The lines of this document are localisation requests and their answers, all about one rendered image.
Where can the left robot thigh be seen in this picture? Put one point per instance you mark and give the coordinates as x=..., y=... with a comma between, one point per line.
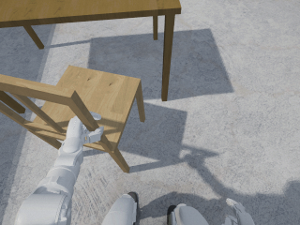
x=122, y=212

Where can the chair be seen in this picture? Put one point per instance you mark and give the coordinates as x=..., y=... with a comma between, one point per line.
x=79, y=91

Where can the left robot forearm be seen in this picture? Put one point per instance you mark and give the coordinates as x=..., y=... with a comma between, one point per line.
x=63, y=174

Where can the robot left hand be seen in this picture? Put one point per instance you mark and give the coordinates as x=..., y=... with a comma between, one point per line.
x=77, y=129

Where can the robot thigh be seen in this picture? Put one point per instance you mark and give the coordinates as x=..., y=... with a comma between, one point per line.
x=187, y=215
x=122, y=212

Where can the left robot upper arm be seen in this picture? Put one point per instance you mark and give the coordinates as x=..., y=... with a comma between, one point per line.
x=46, y=209

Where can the robot right hand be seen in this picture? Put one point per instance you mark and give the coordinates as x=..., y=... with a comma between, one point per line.
x=243, y=218

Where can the table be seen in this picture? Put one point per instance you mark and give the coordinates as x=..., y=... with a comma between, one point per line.
x=26, y=13

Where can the right robot thigh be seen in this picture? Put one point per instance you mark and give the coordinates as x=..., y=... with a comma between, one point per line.
x=187, y=215

